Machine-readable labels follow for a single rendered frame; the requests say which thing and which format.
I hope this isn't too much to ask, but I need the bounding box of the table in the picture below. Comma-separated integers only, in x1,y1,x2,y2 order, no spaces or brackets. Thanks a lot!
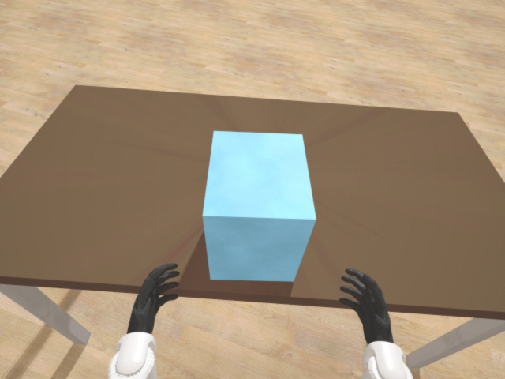
0,85,505,369

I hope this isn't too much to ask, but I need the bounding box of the robot right forearm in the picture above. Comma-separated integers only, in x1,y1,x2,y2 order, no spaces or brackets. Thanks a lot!
362,341,413,379

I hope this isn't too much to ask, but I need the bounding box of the carton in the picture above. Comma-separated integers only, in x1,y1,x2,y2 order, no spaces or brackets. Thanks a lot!
203,131,316,282

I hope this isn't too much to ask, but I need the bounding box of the robot right hand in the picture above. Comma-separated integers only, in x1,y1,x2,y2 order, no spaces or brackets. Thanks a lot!
339,268,394,345

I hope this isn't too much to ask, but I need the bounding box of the robot left hand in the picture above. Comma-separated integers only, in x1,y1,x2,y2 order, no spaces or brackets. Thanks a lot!
127,264,180,334

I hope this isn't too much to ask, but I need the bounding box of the robot left forearm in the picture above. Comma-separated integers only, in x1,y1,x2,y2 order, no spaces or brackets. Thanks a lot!
108,332,157,379

